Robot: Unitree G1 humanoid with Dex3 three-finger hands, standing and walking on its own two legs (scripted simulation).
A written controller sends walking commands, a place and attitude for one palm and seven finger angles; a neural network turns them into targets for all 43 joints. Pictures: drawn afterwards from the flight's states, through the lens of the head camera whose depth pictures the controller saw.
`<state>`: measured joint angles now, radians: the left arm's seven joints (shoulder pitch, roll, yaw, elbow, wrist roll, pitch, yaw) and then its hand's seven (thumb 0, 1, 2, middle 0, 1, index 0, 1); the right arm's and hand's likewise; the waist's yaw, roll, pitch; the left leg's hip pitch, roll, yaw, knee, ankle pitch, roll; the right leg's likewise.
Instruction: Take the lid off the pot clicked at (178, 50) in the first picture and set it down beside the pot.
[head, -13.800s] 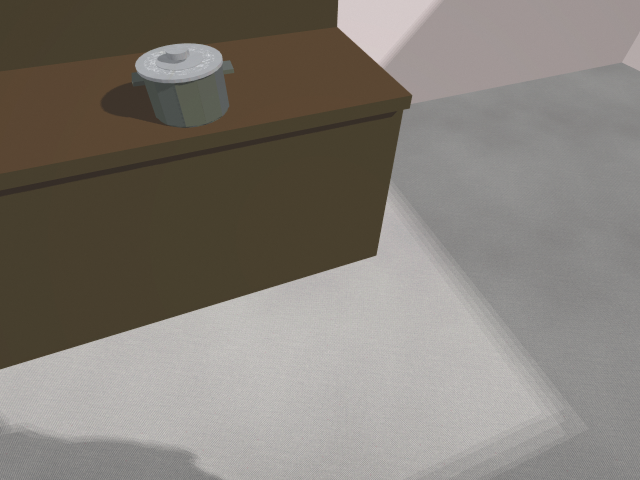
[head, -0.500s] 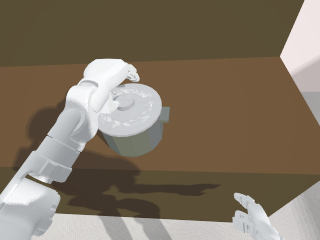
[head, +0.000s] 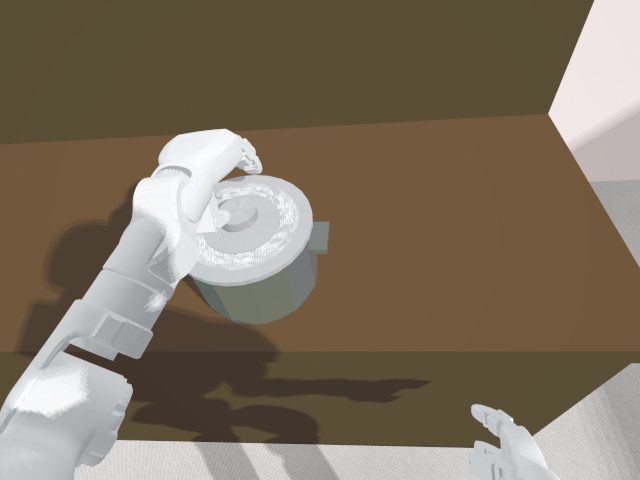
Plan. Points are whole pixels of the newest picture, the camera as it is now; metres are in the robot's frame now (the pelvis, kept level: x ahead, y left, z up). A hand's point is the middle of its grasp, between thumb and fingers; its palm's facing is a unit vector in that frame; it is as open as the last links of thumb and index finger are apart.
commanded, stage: move the open hand above the knob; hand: left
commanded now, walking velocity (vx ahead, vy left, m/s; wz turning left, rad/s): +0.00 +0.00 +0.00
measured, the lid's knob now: (238, 214) +0.43 +0.13 +0.10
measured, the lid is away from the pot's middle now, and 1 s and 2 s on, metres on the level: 0.00 0.00 0.00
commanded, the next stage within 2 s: none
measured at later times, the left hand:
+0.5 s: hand (207, 182) +0.41 +0.14 +0.18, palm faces -0.08 -0.08 -0.99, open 10.0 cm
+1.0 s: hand (227, 200) +0.40 +0.12 +0.16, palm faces -0.14 -0.05 -0.99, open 10.1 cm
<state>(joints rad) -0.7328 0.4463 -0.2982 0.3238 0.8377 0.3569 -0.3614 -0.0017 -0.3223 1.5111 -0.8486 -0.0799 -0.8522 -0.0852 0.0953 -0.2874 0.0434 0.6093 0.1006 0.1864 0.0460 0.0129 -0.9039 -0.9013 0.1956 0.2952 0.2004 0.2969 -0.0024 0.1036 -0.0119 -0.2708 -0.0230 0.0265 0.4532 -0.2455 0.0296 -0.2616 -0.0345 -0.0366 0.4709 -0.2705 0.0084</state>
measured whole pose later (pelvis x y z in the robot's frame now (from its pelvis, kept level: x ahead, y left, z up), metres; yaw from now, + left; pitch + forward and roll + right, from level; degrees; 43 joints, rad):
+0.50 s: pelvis -0.01 +0.00 +0.00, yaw +1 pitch +3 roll +0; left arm -0.77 0.45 -0.31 0.26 0.83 0.34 -0.33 0.00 -0.33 1.51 -0.86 -0.08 -0.86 -0.09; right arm 0.03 -0.26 0.06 0.63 0.09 0.17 0.04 0.01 -0.90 -0.90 0.20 0.30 0.20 0.30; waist 0.03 0.10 -0.01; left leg -0.27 -0.03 0.02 0.45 -0.23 0.03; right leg -0.26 -0.05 -0.04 0.47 -0.26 0.01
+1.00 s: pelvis -0.01 +0.00 +0.00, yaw +0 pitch +2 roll +0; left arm -0.69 0.46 -0.34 0.21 0.83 0.33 -0.35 0.00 -0.32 1.51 -0.85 -0.08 -0.86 -0.09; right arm 0.06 -0.29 0.05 0.62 0.09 0.19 0.03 0.01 -0.90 -0.90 0.20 0.30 0.20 0.30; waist 0.01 0.10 0.01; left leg -0.25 -0.02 0.02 0.45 -0.24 0.03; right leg -0.24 -0.03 -0.04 0.47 -0.26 0.00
